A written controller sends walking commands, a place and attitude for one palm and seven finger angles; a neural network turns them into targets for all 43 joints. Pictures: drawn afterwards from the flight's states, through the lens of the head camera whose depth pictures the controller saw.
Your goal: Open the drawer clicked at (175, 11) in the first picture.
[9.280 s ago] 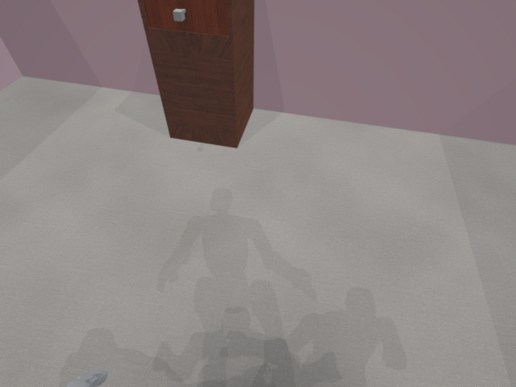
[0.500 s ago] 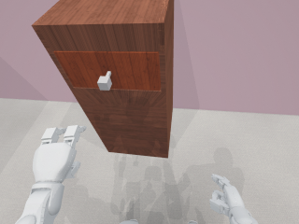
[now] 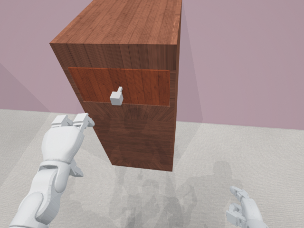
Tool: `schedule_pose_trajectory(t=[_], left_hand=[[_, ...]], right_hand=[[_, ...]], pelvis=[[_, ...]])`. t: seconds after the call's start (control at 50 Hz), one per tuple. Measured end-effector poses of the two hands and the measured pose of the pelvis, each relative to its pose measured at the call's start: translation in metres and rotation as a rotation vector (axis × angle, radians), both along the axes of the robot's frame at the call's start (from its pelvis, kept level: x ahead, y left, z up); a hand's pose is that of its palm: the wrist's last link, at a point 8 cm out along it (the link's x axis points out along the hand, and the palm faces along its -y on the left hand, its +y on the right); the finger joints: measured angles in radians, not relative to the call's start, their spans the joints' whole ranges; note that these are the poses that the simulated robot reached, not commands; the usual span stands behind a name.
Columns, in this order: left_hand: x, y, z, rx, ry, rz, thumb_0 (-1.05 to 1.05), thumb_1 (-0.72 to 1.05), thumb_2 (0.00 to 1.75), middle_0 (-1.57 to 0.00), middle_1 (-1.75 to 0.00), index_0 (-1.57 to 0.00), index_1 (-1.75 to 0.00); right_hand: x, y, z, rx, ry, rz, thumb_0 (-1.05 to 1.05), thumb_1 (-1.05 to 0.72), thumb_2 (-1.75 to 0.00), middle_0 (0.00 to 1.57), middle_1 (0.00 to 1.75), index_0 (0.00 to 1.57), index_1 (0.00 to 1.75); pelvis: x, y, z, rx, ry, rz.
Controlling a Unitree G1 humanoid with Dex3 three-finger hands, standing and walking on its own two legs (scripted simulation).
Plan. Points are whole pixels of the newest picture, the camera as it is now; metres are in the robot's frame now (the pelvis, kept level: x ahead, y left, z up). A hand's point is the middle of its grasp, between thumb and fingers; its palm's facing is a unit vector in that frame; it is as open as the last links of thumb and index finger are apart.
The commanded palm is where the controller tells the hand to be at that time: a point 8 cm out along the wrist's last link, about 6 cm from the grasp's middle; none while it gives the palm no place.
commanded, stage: raise the hand with hooked fingers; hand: left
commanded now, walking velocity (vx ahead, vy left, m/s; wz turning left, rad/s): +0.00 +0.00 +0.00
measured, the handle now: (118, 94) +0.57 +0.21 -0.01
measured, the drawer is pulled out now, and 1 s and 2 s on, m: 0.00 0.00 0.00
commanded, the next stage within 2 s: move the hooked fingers above the handle in 0.66 s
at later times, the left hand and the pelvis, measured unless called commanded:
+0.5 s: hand (75, 136) +0.30 +0.24 +0.10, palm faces -0.04 -0.08 -1.00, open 13.9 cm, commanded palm +0.28 +0.24 +0.16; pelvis +0.00 +0.00 +0.02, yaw +1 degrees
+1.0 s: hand (87, 133) +0.32 +0.21 +0.09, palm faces -0.05 -0.03 -1.00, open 13.8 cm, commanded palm +0.32 +0.23 +0.15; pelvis -0.01 -0.01 +0.01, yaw +1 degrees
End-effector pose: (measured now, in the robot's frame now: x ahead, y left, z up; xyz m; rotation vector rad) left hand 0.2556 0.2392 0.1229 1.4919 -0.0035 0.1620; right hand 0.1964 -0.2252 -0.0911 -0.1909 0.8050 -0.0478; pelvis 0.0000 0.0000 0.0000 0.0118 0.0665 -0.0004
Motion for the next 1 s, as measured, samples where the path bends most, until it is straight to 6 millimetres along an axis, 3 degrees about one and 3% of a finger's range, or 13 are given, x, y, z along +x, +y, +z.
schedule_pose_trajectory(t=[0.18, 0.36, 0.54, 0.66, 0.8, 0.88, 1.0], left_hand=[[0.016, 0.003, 0.024, 0.019, 0.065, -0.043, 0.00, -0.47, 0.31, -0.32, -1.18, -0.32, -1.18], [0.032, 0.010, 0.046, 0.027, 0.068, -0.061, 0.00, -0.49, 0.30, -0.32, -1.20, -0.32, -1.20], [0.025, -0.004, 0.028, -0.004, 0.132, -0.132, 0.00, -0.49, 0.30, -0.32, -1.20, -0.32, -1.20], [0.019, -0.008, 0.036, 0.012, 0.040, -0.146, 0.00, -0.49, 0.30, -0.32, -1.20, -0.32, -1.20], [0.021, -0.001, 0.039, 0.025, 0.042, -0.057, 0.00, -0.49, 0.30, -0.32, -1.20, -0.32, -1.20], [0.026, -0.009, 0.030, 0.016, 0.101, -0.070, 0.00, -0.50, 0.30, -0.32, -1.20, -0.32, -1.20], [0.049, -0.022, 0.017, 0.041, 0.151, -0.151, 0.00, -0.50, 0.30, -0.32, -1.20, -0.32, -1.20]], right_hand=[[0.015, 0.027, 0.012, 0.030, -0.006, 0.074, 0.01, -0.90, -0.90, 0.20, 0.30, 0.20, 0.30], [0.000, 0.018, 0.002, 0.020, 0.077, 0.066, 0.01, -0.90, -0.90, 0.20, 0.30, 0.20, 0.30], [-0.023, -0.007, -0.004, -0.016, 0.142, 0.024, 0.01, -0.91, -0.90, 0.20, 0.30, 0.20, 0.30], [-0.028, -0.015, -0.006, -0.022, 0.149, 0.008, 0.01, -0.91, -0.90, 0.20, 0.30, 0.20, 0.30], [-0.023, -0.010, -0.006, 0.015, 0.120, 0.007, 0.01, -0.91, -0.90, 0.20, 0.30, 0.20, 0.30], [-0.019, -0.006, -0.004, 0.018, 0.099, 0.018, 0.01, -0.91, -0.90, 0.20, 0.30, 0.20, 0.30], [-0.025, -0.009, -0.003, -0.006, 0.098, 0.011, 0.01, -0.91, -0.90, 0.20, 0.30, 0.20, 0.30]], pelvis=[[0.003, 0.001, 0.009, -0.005, -0.039, 0.011], [0.004, 0.000, 0.014, -0.008, -0.040, 0.020], [0.003, -0.003, 0.015, -0.005, -0.026, 0.010], [-0.001, -0.006, 0.014, -0.004, -0.023, 0.013], [-0.004, -0.010, 0.015, 0.000, -0.028, 0.012], [-0.007, -0.011, 0.015, 0.001, -0.033, 0.019], [-0.010, -0.015, 0.014, 0.001, -0.023, 0.023]])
